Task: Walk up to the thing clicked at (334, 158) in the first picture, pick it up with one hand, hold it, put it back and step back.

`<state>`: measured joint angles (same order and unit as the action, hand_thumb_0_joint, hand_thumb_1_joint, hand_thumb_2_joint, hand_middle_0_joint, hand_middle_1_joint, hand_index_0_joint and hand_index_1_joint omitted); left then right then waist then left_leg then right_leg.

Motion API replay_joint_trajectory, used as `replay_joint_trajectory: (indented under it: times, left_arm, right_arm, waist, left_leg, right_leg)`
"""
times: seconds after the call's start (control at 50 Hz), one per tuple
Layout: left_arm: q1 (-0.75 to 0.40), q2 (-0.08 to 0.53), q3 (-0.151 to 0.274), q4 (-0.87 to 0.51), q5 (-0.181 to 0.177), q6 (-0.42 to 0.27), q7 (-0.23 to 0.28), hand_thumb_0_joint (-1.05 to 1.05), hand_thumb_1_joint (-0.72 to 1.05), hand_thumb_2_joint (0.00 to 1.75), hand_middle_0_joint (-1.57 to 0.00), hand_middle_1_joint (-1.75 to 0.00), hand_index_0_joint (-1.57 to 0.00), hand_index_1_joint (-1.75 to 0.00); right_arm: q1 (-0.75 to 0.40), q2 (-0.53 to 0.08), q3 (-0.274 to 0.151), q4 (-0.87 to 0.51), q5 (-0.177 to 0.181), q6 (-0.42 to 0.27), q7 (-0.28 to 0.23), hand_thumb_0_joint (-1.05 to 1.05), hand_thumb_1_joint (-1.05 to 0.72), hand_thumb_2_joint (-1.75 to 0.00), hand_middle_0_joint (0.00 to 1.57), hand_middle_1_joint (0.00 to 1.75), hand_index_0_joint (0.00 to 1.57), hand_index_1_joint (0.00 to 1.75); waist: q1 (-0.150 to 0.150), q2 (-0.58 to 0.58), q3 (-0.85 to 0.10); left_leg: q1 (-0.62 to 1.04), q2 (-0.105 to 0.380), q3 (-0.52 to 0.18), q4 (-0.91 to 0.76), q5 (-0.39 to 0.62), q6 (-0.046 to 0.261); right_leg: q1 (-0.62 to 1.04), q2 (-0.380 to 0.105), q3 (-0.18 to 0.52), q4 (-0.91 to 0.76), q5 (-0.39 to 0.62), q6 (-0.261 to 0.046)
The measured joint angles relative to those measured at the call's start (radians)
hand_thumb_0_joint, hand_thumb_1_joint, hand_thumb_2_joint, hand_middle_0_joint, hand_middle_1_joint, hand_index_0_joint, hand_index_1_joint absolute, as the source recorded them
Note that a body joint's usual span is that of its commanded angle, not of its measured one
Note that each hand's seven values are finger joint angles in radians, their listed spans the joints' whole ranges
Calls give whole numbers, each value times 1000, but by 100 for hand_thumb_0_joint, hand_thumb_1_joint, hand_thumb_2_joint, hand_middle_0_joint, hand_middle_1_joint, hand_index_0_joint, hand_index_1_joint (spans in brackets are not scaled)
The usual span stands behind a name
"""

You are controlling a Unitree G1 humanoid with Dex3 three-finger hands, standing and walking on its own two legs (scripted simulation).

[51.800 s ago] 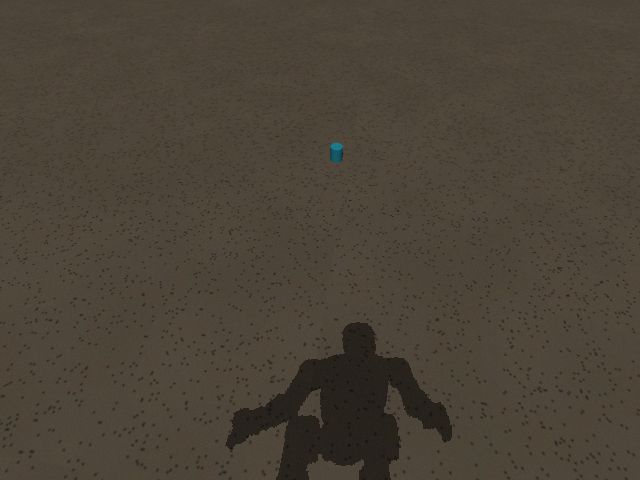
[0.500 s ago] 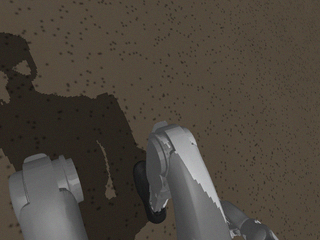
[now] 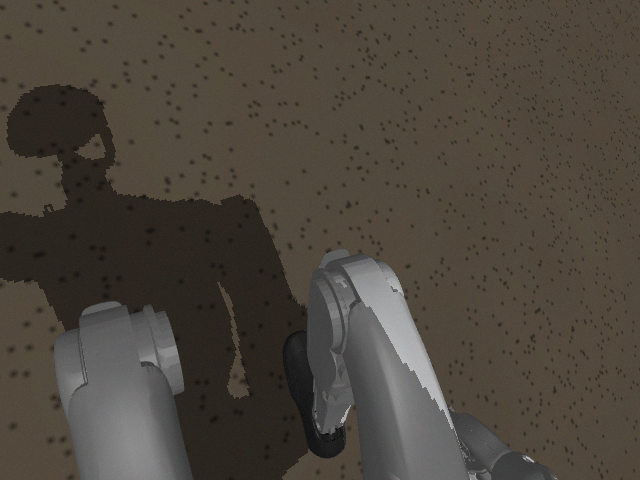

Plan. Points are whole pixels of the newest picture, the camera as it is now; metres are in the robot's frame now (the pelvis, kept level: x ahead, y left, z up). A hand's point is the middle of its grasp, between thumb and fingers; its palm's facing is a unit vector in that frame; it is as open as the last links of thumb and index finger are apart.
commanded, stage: withdraw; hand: left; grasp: from above
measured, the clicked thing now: out of the picture +0.41 +0.39 -0.26
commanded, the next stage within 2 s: home in 0.58 s
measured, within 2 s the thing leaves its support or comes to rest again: neither
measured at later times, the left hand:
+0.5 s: hand out of the picture +0.37 +0.39 -0.06, palm faces -0.52 -0.16 -0.84, open 13.8 cm
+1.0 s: hand out of the picture +0.41 +0.38 -0.08, palm faces -0.30 -0.20 -0.93, open 13.2 cm
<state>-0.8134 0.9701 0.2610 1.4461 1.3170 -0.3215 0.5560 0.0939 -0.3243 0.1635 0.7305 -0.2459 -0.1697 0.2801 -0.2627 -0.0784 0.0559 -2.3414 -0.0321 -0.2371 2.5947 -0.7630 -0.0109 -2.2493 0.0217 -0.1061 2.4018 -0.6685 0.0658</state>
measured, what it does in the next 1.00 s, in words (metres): rises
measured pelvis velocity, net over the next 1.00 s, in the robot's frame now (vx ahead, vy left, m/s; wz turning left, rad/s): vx -0.01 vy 0.00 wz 0.08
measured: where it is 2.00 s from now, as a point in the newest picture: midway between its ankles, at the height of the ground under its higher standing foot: (243, 455)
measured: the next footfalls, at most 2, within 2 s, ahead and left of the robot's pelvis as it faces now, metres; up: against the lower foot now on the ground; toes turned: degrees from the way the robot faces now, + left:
none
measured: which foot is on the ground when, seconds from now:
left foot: down 0.00-1.00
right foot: down 0.00-1.00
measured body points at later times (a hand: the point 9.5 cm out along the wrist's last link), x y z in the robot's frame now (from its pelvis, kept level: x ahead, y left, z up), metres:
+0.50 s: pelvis -0.02 -0.01 +0.06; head +0.19 +0.09 +0.45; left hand +0.39 +0.39 -0.01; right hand +0.10 -0.29 -0.04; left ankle +0.05 +0.12 -0.26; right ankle +0.11 -0.14 -0.26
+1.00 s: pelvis -0.01 +0.00 +0.05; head +0.21 +0.09 +0.44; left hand +0.42 +0.39 -0.03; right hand +0.07 -0.26 -0.06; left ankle +0.05 +0.12 -0.26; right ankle +0.11 -0.14 -0.26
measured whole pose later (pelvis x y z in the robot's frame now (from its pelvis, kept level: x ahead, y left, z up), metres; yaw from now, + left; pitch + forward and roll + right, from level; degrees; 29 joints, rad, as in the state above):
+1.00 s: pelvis -0.01 +0.00 +0.05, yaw +5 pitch +36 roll -10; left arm -0.85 0.77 0.20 1.29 1.12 -0.18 0.35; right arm 0.19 -0.25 0.03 0.73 -0.11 -0.04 0.17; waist -0.21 0.05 -0.11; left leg -2.30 -0.03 -0.12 2.36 -0.69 0.02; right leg -2.22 -0.02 -0.03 2.24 -0.65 0.06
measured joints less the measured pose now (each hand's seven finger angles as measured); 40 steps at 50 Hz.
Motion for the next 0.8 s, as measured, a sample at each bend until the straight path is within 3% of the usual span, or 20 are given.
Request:
replay_joint_trajectory:
  times: [0.04, 0.1, 0.2, 0.26, 0.36, 0.44, 0.5, 0.58, 0.66, 0.72, 0.8]
  left_arm:
    - [41, -41, -3, -104, -32, 22, -30, 0, -49, 99, -9, -104, -9, -103]
    - [54, -90, -52, -192, -71, 62, -95, 0, -50, 99, -9, -103, -9, -102]
    - [7, -113, -139, -204, -112, 113, -249, 0, -50, 100, -9, -102, -9, -102]
    - [-15, -116, -170, -210, -150, 117, -348, 0, -50, 100, -9, -102, -9, -102]
    - [-17, -117, -167, -240, -195, 54, -486, 0, -51, 101, -10, -102, -10, -102]
    - [-5, -93, -132, -254, -198, -64, -534, 0, -50, 100, -12, -100, -11, -101]
    - [-4, -69, -104, -245, -160, -156, -508, 0, -49, 99, -13, -99, -12, -100]
    - [-33, -49, -112, -168, -86, -203, -391, 0, -49, 99, -13, -99, -12, -99]
    - [-67, -66, -136, -87, 3, -185, -265, -1, -48, 98, -13, -99, -12, -99]
    - [-92, -85, -127, -36, 54, -160, -184, -1, -48, 98, -13, -99, -12, -99]
    - [-125, -98, -83, 12, 82, -99, -96, 0, -42, 95, -17, -92, -16, -92]
  right_arm:
    - [15, 6, -32, 3, 26, 17, 0, 0, -91, -90, 20, 30, 20, 30]
    - [21, 13, -77, 8, 70, 51, -4, 0, -91, -90, 20, 30, 20, 30]
    - [-5, 13, -117, -17, 118, 102, -29, 0, -91, -90, 20, 30, 20, 30]
    - [-13, 10, -123, -42, 138, 124, -56, 0, -91, -91, 20, 30, 20, 30]
    - [1, -2, -113, -65, 154, 152, -111, 0, -92, -91, 20, 30, 20, 30]
    - [21, -12, -101, -55, 143, 170, -144, 0, -92, -91, 20, 30, 20, 30]
    - [31, -15, -93, -40, 130, 186, -159, 0, -92, -91, 20, 30, 20, 30]
    - [29, -15, -80, -26, 110, 206, -158, 0, -91, -91, 20, 30, 20, 30]
    - [20, -3, -75, -13, 100, 210, -148, 0, -91, -90, 20, 30, 20, 30]
    - [17, 14, -72, -4, 92, 200, -144, 0, -91, -90, 20, 30, 20, 30]
    - [28, 42, -76, 0, 83, 178, -136, 0, -90, -90, 20, 30, 20, 30]
  waist:
    - [23, 26, -38]
    - [58, 63, -97]
    - [94, 108, -134]
    - [104, 120, -128]
    - [109, 114, -111]
    - [106, 92, -101]
    - [101, 76, -96]
    - [87, 62, -86]
    - [70, 56, -80]
    - [52, 54, -83]
    - [25, 54, -98]
  left_leg:
    - [-1, -2, 10, -19, -1, 0]
    - [6, -2, 38, -63, 6, 6]
    - [52, 3, 85, -156, 34, 20]
    - [88, 5, 102, -210, 54, 23]
    - [128, 6, 113, -274, 82, 21]
    - [131, 4, 106, -279, 92, 15]
    - [120, 3, 96, -258, 93, 10]
    - [94, 0, 87, -218, 96, 11]
    - [60, -3, 88, -186, 104, 18]
    - [31, -4, 92, -169, 109, 24]
    - [0, -4, 96, -152, 109, 27]
  right_leg:
    - [-1, -7, 5, -10, -7, -7]
    - [3, -18, 25, -36, -15, -9]
    - [40, -29, 58, -102, -4, -3]
    - [70, -33, 70, -144, 11, -1]
    - [101, -38, 76, -195, 34, -6]
    - [104, -38, 70, -201, 45, -5]
    - [97, -35, 63, -185, 48, -4]
    - [79, -33, 56, -155, 50, -13]
    - [52, -31, 57, -129, 55, -19]
    - [28, -29, 61, -113, 58, -21]
    - [-4, -27, 66, -96, 57, -19]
